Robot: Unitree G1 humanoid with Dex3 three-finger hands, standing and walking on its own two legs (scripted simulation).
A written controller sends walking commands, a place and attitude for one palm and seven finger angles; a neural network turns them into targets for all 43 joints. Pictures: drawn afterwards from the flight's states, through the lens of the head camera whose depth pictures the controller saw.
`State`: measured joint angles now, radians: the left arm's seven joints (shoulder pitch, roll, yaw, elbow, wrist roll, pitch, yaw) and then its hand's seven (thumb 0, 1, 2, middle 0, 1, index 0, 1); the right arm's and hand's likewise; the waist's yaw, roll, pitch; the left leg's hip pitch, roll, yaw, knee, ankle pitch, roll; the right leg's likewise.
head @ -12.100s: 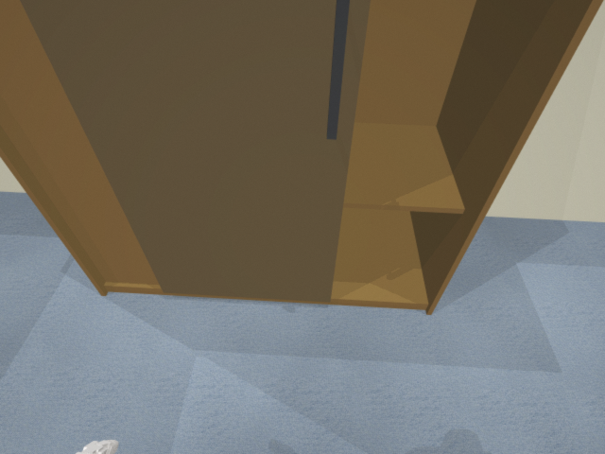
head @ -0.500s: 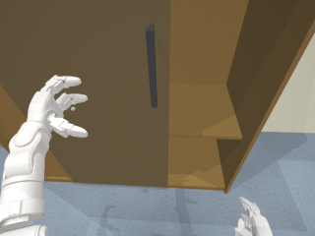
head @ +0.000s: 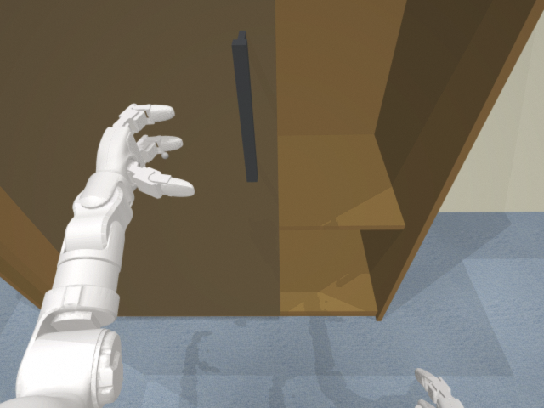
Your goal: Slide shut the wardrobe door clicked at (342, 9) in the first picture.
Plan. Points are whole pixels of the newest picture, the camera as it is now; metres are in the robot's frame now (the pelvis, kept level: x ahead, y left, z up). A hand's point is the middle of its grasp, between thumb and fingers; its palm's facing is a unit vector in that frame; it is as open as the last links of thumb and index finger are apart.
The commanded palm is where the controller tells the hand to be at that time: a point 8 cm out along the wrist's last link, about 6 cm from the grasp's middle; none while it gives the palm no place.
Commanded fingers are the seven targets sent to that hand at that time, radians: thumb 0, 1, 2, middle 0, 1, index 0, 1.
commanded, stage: move the hooked fingers beside the handle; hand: left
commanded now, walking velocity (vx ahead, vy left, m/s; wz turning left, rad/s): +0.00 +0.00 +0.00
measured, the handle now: (247, 114) +0.55 +0.06 +0.17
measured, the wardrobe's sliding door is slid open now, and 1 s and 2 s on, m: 0.37 0.37 0.37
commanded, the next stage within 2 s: feel for the door with the fingertips in 1.24 s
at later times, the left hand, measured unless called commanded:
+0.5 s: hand (204, 128) +0.48 +0.12 +0.18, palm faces +0.04 -1.00 +0.02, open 14.0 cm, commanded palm +0.46 +0.18 +0.18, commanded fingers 0.00 -0.50 0.30 -0.30 -1.20 -0.30 -1.20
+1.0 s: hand (198, 134) +0.48 +0.13 +0.17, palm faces +0.05 -1.00 +0.02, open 14.0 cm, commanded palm +0.45 +0.18 +0.17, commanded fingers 0.00 -0.50 0.30 -0.30 -1.20 -0.30 -1.20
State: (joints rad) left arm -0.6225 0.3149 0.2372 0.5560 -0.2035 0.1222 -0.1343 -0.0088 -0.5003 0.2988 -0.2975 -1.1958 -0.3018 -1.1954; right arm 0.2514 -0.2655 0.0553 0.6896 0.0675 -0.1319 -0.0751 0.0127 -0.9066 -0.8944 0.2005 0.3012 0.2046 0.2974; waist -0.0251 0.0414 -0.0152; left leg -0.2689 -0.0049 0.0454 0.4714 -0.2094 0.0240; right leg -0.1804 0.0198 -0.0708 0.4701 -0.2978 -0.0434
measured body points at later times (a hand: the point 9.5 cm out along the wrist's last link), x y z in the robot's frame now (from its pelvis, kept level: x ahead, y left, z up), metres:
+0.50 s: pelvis +0.00 +0.00 +0.00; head +0.03 -0.02 +0.45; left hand +0.47 +0.18 +0.18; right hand +0.06 -0.27 -0.13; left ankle +0.02 +0.11 -0.74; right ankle -0.03 -0.09 -0.74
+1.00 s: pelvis +0.01 +0.00 +0.00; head +0.03 -0.02 +0.45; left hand +0.47 +0.19 +0.17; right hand +0.08 -0.26 -0.12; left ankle +0.02 +0.11 -0.74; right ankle -0.03 -0.09 -0.74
